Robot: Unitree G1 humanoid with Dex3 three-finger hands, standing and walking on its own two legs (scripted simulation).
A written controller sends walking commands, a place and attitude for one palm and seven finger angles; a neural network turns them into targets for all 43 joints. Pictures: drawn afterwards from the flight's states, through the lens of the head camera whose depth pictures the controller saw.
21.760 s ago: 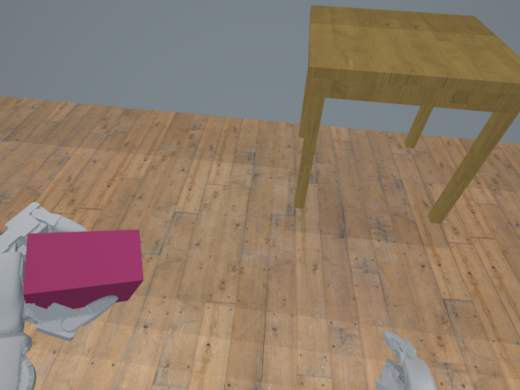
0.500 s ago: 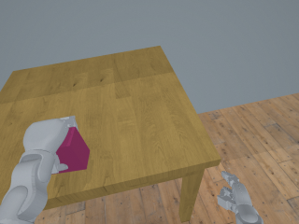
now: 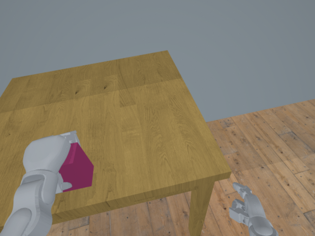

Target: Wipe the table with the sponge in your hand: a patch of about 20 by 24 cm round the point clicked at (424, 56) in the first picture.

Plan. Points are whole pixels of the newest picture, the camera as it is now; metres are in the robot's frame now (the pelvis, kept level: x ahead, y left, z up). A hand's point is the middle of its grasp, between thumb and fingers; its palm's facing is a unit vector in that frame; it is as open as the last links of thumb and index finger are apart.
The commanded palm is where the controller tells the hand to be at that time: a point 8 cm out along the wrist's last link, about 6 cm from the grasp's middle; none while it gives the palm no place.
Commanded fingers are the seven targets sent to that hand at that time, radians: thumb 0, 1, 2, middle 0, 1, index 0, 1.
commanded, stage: lower the sponge onto the table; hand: left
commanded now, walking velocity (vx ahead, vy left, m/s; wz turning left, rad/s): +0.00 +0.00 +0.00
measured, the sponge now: (67, 172) +0.22 +0.28 +0.06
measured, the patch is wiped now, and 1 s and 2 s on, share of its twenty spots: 0.00 0.10 0.45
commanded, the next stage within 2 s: wipe forward along the first lane in 0.58 s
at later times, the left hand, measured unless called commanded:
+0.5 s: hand (63, 169) +0.22 +0.28 +0.08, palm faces -0.02 -0.07 -1.00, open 10.3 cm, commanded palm +0.20 +0.28 +0.13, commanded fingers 0.00 0.10 1.30 -1.20 -1.60 -1.20 -1.60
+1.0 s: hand (62, 164) +0.24 +0.30 +0.07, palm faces -0.01 -0.05 -1.00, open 10.3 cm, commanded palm +0.23 +0.29 +0.11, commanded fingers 0.00 0.10 1.30 -1.20 -1.60 -1.20 -1.60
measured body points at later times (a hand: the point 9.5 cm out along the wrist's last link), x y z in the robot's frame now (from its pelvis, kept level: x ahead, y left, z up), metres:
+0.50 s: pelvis +0.00 -0.01 +0.00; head +0.00 -0.05 +0.45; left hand +0.22 +0.28 +0.13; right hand +0.23 -0.22 -0.10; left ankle +0.02 +0.12 -0.74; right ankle -0.02 -0.10 -0.74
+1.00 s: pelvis -0.01 +0.00 +0.00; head -0.01 -0.04 +0.44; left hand +0.23 +0.29 +0.13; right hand +0.23 -0.21 -0.10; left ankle +0.02 +0.12 -0.74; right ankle -0.02 -0.10 -0.74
